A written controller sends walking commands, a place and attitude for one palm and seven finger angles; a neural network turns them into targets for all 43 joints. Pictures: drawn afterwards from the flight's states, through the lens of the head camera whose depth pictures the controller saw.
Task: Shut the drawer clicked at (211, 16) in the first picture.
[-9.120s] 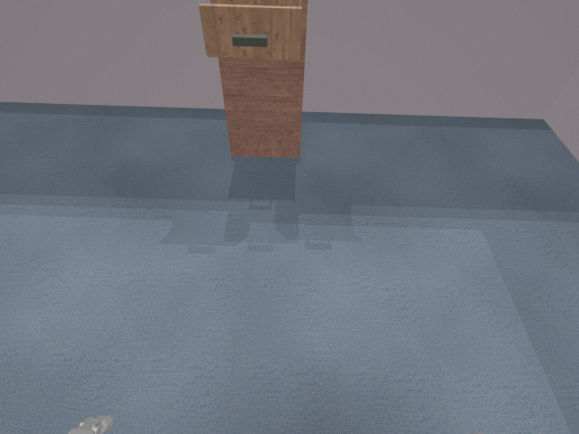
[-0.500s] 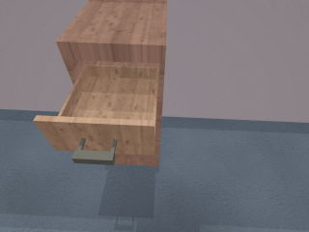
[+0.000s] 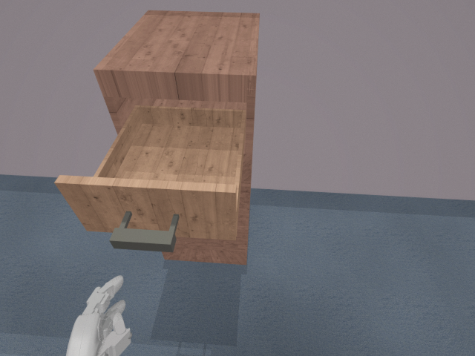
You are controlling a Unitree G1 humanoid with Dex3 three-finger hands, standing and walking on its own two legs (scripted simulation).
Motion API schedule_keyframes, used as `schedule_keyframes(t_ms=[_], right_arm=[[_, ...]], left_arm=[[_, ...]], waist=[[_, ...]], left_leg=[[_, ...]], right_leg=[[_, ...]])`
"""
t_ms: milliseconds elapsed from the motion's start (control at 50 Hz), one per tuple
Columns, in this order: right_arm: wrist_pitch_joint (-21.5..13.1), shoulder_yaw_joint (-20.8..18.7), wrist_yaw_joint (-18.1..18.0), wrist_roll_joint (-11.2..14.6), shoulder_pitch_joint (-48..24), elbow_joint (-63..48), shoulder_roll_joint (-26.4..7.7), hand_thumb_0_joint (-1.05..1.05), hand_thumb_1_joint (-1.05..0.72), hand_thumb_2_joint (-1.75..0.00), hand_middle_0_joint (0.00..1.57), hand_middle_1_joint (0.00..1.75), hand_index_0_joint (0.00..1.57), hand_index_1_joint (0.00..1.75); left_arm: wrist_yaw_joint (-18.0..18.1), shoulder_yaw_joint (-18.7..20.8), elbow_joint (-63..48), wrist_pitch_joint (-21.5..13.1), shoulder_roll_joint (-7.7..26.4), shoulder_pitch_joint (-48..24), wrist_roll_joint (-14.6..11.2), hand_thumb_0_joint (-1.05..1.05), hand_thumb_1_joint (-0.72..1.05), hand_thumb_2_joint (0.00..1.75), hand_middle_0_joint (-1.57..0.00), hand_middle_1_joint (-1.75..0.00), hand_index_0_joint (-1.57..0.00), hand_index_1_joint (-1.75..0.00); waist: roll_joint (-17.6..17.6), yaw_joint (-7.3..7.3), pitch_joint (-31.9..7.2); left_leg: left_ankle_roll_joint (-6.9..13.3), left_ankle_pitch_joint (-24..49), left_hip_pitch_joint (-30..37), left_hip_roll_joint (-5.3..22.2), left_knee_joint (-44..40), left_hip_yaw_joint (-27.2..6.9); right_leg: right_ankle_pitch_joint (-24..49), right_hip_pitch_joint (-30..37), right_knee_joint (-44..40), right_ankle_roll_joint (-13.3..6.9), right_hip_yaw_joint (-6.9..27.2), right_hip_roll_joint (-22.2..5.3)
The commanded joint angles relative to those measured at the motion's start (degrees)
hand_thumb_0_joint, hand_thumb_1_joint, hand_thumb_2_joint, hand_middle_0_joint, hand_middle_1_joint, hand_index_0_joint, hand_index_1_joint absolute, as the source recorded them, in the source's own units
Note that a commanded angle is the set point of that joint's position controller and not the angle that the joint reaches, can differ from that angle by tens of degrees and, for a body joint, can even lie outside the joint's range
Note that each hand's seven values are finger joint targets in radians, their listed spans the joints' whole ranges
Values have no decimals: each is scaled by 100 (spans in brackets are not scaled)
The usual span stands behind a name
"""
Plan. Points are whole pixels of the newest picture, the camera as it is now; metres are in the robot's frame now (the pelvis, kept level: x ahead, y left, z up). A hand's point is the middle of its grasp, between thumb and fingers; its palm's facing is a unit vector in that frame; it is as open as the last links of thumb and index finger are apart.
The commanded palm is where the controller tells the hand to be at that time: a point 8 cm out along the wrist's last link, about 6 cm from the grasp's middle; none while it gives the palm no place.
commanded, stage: raise the hand and make a fist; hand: left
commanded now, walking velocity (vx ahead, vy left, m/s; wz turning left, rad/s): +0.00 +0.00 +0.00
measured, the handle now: (147, 228) +0.35 +0.18 +0.01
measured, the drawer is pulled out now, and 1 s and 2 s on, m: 0.29 0.29 0.29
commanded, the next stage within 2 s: bring the fist close to the handle in 1.72 s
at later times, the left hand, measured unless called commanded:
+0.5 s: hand (147, 334) +0.16 +0.14 +0.01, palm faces -0.08 -0.99 -0.07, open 4.6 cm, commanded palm +0.12 +0.21 +0.02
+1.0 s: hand (127, 324) +0.16 +0.16 +0.06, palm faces -0.03 -1.00 -0.07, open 3.1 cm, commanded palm +0.12 +0.21 +0.08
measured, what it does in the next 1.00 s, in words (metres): stands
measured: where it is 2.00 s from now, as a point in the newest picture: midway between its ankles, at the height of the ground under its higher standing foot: outside the picture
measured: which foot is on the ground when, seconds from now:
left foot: down 0.00-1.00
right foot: down 0.00-1.00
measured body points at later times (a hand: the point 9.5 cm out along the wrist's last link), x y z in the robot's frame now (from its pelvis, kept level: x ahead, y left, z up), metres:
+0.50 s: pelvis +0.00 -0.04 -0.06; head +0.03 -0.04 +0.38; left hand +0.16 +0.20 +0.02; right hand +0.21 -0.24 -0.13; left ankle +0.06 +0.09 -0.72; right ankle -0.01 -0.13 -0.73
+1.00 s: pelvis +0.01 -0.02 -0.03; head +0.02 -0.02 +0.42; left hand +0.16 +0.21 +0.07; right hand +0.22 -0.25 -0.08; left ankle +0.06 +0.09 -0.73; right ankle -0.01 -0.13 -0.73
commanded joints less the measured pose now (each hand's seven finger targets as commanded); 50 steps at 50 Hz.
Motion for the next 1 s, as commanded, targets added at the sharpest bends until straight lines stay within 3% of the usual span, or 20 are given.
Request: schedule_keyframes(t_ms=[0, 40, 60, 80, 120, 200, 260, 320, 360, 420, 460, 500, 540, 560, 600, 660, 740, 760, 840, 980], right_arm=[[-436, -454, 210, -121, -1183, -1646, -737, 0, -90, -90, 20, 30, 20, 30], [-332, -569, 389, -113, -1381, -1997, -765, 0, -90, -90, 20, 30, 20, 30], [-260, -631, 481, -101, -1413, -2117, -792, 0, -90, -90, 20, 30, 20, 30], [-201, -647, 486, -77, -1523, -2391, -769, 0, -90, -90, 20, 30, 20, 30], [-55, -632, 404, -9, -1687, -2800, -695, 0, -90, -90, 20, 30, 20, 30], [177, -587, 202, -15, -1337, -2986, -511, 0, -90, -90, 20, 30, 20, 30], [168, -511, 96, -57, -1046, -2874, -498, 0, -90, -90, 20, 30, 20, 30], [38, -423, 24, -17, -1043, -2683, -553, 0, -90, -90, 20, 30, 20, 30], [-51, -381, -28, 32, -1153, -2608, -594, 0, -90, -90, 20, 30, 20, 30], [-60, -380, -83, 123, -1223, -2683, -564, 0, -90, -90, 20, 30, 20, 30], [-19, -382, -116, 137, -1403, -2637, -492, 0, -90, -90, 20, 30, 20, 30], [21, -390, -124, 146, -1384, -2661, -388, 0, -90, -90, 20, 30, 20, 30], [-2, -370, -106, 138, -1401, -2655, -340, 0, -90, -90, 20, 30, 20, 30], [-17, -378, -112, 131, -1460, -2605, -368, 0, -90, -90, 20, 30, 20, 30], [-101, -391, -66, 133, -1333, -2589, -384, 0, -90, -90, 20, 30, 20, 30], [-229, -421, -19, 161, -1324, -2581, -441, 0, -90, -90, 20, 30, 20, 30], [-380, -446, 6, 178, -1149, -2645, -496, 0, -90, -90, 20, 30, 20, 30], [-368, -449, -2, 178, -1207, -2606, -510, 0, -90, -90, 20, 30, 20, 30], [-396, -417, 23, 196, -1165, -2713, -500, 0, -90, -90, 20, 30, 20, 30], [-267, -291, 70, 218, -1267, -2853, -483, 0, -90, -90, 20, 30, 20, 30]], left_arm=[[-1125, -28, -269, -1612, -437, 1162, -302, 0, 90, 90, -40, -52, -40, -52], [-1915, 430, -255, -2441, -58, 1405, -482, 0, 90, 90, -44, -56, -44, -56], [-2248, 813, -246, -2768, 347, 1393, -444, 0, 90, 90, -46, -58, -46, -58], [-2381, 1055, -554, -2844, 559, 1464, -483, 0, 90, 90, -48, -60, -48, -60], [-2422, 1161, -1283, -2592, 605, 1404, -603, 0, 90, 90, -52, -65, -52, -65], [-2075, 1119, -2929, -2356, 581, 772, -788, 0, 90, 90, -60, -73, -60, -73], [-2094, 874, -3687, -2663, 693, 79, -731, 0, 90, 90, -66, -80, -66, -80], [-2493, 701, -3267, -2671, 714, -160, -791, 0, 90, 90, -72, -86, -72, -86], [-2762, 764, -2887, -2390, 819, -139, -847, 0, 90, 90, -76, -91, -76, -91], [-2910, 1212, -2767, -1768, 1011, 373, -1017, 0, 90, 90, -82, -97, -82, -97], [-2801, 1654, -2562, -1423, 1179, 767, -1092, 0, 90, 90, -86, -101, -86, -101], [-2670, 1789, -2715, -1311, 1049, 1062, -1190, 0, 90, 90, -90, -106, -90, -106], [-2559, 1707, -2900, -1358, 927, 1124, -1226, 0, 90, 90, -94, -110, -94, -110], [-2494, 1828, -2774, -1410, 1069, 1214, -1183, 0, 90, 90, -96, -112, -96, -112], [-2508, 1563, -3021, -1615, 872, 1290, -1158, 0, 90, 90, -100, -117, -100, -117], [-2555, 1442, -3048, -1820, 830, 1545, -1159, 0, 90, 90, -106, -123, -106, -123], [-2518, 1287, -3502, -1968, 855, 1471, -1143, 0, 90, 90, -114, -132, -114, -132], [-2444, 1405, -3456, -1949, 975, 1533, -1088, 0, 90, 90, -116, -134, -116, -134], [-2304, 1154, -3885, -1909, 784, 1480, -1034, 0, 90, 90, -124, -143, -124, -143], [-2150, 960, -4046, -1304, 717, 1487, -855, 0, 90, 90, -138, -158, -138, -158]], waist=[[-1413, 380, 136], [-1274, 475, -140], [-621, 511, -148], [-310, 626, -435], [-108, 714, -980], [508, 449, -1387], [400, 39, -1406], [279, -167, -980], [159, -150, -925], [-17, 135, -1386], [-187, 343, -1534], [-386, 456, -1623], [-247, 457, -1415], [-562, 469, -1332], [-196, 409, -1277], [-379, 360, -1094], [-55, 317, -1158], [-69, 359, -1012], [248, 352, -1111], [240, 362, -742]], left_leg=[[-291, -1083, -1027, 92, 397, -368], [-316, -970, -1526, 49, 998, -265], [-330, -900, -1576, 26, 1233, -217], [-263, -864, -1654, -10, 1357, -153], [-162, -850, -1689, 4, 1462, -117], [-55, -584, -1467, 93, 1799, -288], [23, -243, -1490, 170, 2220, -406], [30, -574, -1788, 203, 2386, -472], [51, -676, -1852, 210, 2406, -495], [38, -584, -1667, 153, 2143, -464], [20, -338, -1552, 151, 2002, -498], [-8, -59, -1427, 145, 1809, -499], [-32, 7, -1360, 133, 1650, -491], [-18, 43, -1386, 159, 1638, -524], [-28, 106, -1208, 136, 1528, -482], [-13, 52, -1132, 144, 1491, -491], [-5, -67, -888, 136, 1318, -466], [4, -123, -914, 142, 1304, -464], [6, -108, -601, 160, 1101, -469], [-3, -321, -458, 211, 759, -539]], right_leg=[[-1239, -2011, 179, -195, -224, 385], [-1221, -2186, 604, -251, -16, 336], [-1114, -2193, 746, -320, 156, 283], [-981, -2143, 965, -332, 185, 257], [-754, -2105, 1248, -298, 230, 288], [-297, -2224, 1346, -253, 381, 364], [156, -2519, 1376, -178, 515, 412], [-270, -2794, 1144, -124, 648, 387], [-537, -2719, 957, -82, 790, 369], [-576, -2104, 655, -3, 912, 230], [-137, -1714, 640, 78, 905, 183], [509, -1395, 702, 126, 779, 133], [699, -1391, 722, 111, 638, 153], [792, -1381, 725, 147, 644, 181], [824, -1461, 741, 86, 532, 205], [714, -1568, 654, 99, 530, 236], [208, -1694, 640, -54, 358, 314], [84, -1712, 594, -77, 366, 338], [106, -1695, 664, -142, 120, 381], [48, -1593, 492, -154, -47, 442]])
